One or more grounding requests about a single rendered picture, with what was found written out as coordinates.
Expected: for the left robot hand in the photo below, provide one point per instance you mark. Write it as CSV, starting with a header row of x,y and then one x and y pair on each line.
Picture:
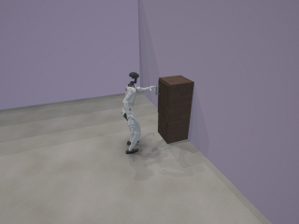
x,y
151,88

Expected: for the cupboard door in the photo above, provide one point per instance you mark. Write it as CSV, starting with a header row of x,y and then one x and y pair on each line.
x,y
163,99

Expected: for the handle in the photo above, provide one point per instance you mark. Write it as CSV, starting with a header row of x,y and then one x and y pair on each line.
x,y
156,90

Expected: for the robot left forearm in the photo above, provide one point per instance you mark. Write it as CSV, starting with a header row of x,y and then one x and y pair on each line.
x,y
145,89

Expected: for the robot head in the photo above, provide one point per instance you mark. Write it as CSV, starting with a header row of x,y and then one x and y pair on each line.
x,y
133,75

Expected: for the right robot hand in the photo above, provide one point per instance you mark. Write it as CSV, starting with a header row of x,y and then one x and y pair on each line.
x,y
130,122

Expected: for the left robot upper arm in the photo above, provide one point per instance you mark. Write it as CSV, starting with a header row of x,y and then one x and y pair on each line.
x,y
138,89

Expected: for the right robot upper arm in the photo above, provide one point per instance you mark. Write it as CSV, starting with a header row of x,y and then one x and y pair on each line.
x,y
130,93

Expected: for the robot left shin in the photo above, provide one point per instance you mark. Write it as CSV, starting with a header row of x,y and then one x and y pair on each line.
x,y
132,133

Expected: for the robot right forearm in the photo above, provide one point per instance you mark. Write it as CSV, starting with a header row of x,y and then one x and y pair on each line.
x,y
127,110

